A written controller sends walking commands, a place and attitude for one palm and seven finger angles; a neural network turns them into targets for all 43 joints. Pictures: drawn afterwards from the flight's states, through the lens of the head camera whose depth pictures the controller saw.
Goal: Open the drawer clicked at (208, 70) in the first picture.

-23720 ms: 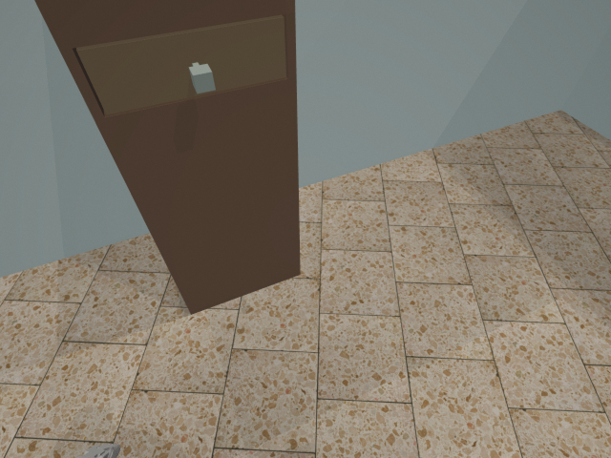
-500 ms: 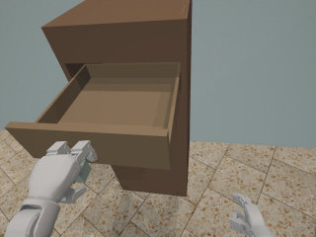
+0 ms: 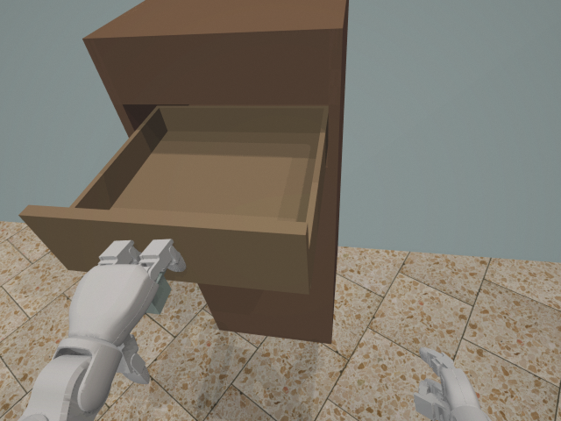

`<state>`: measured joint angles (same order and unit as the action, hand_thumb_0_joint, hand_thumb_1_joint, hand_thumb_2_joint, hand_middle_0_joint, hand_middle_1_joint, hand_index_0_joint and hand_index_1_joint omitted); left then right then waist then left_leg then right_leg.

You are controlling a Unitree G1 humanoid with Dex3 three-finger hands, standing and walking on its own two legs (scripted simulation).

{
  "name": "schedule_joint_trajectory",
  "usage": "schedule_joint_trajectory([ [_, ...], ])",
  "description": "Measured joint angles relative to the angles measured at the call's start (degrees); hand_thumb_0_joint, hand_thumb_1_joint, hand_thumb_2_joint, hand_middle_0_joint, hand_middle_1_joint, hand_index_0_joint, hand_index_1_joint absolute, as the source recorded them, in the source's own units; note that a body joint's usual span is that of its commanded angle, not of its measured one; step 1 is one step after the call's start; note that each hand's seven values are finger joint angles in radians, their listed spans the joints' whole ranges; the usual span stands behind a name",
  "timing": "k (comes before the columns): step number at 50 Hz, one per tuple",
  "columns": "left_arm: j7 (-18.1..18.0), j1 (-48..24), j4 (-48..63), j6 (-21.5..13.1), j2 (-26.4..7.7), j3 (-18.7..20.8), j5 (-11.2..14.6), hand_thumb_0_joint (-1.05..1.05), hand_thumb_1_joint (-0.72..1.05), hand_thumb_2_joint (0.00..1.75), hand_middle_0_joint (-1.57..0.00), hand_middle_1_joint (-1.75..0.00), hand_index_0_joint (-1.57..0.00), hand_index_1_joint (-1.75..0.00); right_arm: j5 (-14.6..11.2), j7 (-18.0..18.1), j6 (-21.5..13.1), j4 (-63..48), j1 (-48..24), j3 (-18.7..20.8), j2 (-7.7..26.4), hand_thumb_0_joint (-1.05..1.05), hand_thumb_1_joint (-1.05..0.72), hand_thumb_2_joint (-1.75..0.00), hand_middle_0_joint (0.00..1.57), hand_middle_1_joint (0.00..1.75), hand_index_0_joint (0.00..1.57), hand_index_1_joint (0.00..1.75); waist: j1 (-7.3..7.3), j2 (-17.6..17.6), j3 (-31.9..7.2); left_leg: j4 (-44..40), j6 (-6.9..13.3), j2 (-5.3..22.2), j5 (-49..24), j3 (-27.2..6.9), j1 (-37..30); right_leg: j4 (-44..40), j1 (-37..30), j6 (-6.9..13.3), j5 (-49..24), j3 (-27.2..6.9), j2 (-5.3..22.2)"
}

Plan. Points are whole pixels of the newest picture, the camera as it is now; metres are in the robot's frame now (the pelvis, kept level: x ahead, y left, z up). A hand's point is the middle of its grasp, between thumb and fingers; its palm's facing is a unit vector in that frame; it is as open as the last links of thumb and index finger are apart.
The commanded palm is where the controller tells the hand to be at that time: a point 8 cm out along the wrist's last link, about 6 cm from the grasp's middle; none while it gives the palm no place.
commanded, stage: lift the hand off the handle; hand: left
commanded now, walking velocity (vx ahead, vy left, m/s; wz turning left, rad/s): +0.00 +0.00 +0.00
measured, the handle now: (154, 279) +0.24 +0.21 +0.12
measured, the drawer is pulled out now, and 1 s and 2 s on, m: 0.30 0.30 0.30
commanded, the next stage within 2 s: draw the hand back to the body in 1.34 s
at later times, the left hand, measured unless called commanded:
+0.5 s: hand (128, 285) +0.21 +0.22 +0.15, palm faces +0.14 -0.10 -0.98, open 13.3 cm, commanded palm +0.18 +0.21 +0.23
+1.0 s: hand (117, 215) +0.25 +0.21 +0.24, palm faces +0.27 -0.06 -0.96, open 13.8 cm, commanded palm +0.19 +0.22 +0.30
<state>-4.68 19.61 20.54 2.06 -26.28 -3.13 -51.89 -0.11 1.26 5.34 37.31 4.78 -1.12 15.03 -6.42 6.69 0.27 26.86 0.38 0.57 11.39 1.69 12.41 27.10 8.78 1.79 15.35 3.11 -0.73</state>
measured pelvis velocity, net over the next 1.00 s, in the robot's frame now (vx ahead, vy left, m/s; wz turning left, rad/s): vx -0.02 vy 0.00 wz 0.00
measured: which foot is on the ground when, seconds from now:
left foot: down 0.00-1.00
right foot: down 0.00-1.00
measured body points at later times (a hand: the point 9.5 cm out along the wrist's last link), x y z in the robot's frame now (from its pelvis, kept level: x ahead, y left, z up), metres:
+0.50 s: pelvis -0.01 +0.01 +0.00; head -0.03 -0.05 +0.45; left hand +0.20 +0.22 +0.20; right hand +0.25 -0.17 -0.08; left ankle +0.04 +0.12 -0.74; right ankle +0.00 -0.10 -0.74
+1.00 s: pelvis -0.02 +0.00 +0.00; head -0.05 -0.07 +0.45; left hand +0.23 +0.21 +0.29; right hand +0.24 -0.18 -0.08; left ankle +0.04 +0.12 -0.74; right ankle +0.00 -0.10 -0.74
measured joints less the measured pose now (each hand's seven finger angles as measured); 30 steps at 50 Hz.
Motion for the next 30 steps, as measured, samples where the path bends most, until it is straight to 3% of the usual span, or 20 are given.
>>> schedule_joint_trajectory([
  [12,3.53,-4.62,-1.01,2.01,-1.42,-2.92,0.60,0.00,-0.49,0.30,-0.38,-1.24,-0.40,-1.26,-0.41,-0.12,-0.09,0.20,-2.21,-1.55,-1.69,0.02,-0.90,-0.90,0.20,0.29,0.20,0.30,-0.83,0.77,0.55,-1.91,0.50,-0.82,-1.08,-0.20,-1.95,-1.48,-1.92,-0.51,-0.74,0.23,0.74],
  [19,4.98,-5.61,2.21,2.17,-2.92,-1.41,2.53,0.00,-0.49,0.30,-0.40,-1.25,-0.41,-1.25,-0.58,-0.64,-1.10,-0.44,-2.72,-1.77,-1.72,0.02,-0.90,-0.90,0.20,0.29,0.20,0.30,-1.08,1.16,0.66,-2.84,0.57,-0.92,-1.57,-0.32,-3.01,-2.64,-3.14,-0.62,-1.32,0.34,0.79],
  [30,9.43,-9.71,4.67,5.50,-4.44,-1.21,4.36,0.00,-0.49,0.30,-0.41,-1.25,-0.42,-1.25,-1.37,-1.55,-0.51,-0.34,-3.73,-1.86,-0.35,0.02,-0.90,-0.90,0.20,0.29,0.20,0.30,-1.47,1.62,0.85,-3.89,0.56,-1.19,-2.53,-0.56,-3.95,-2.80,-3.77,-0.62,-1.67,0.59,1.03],
])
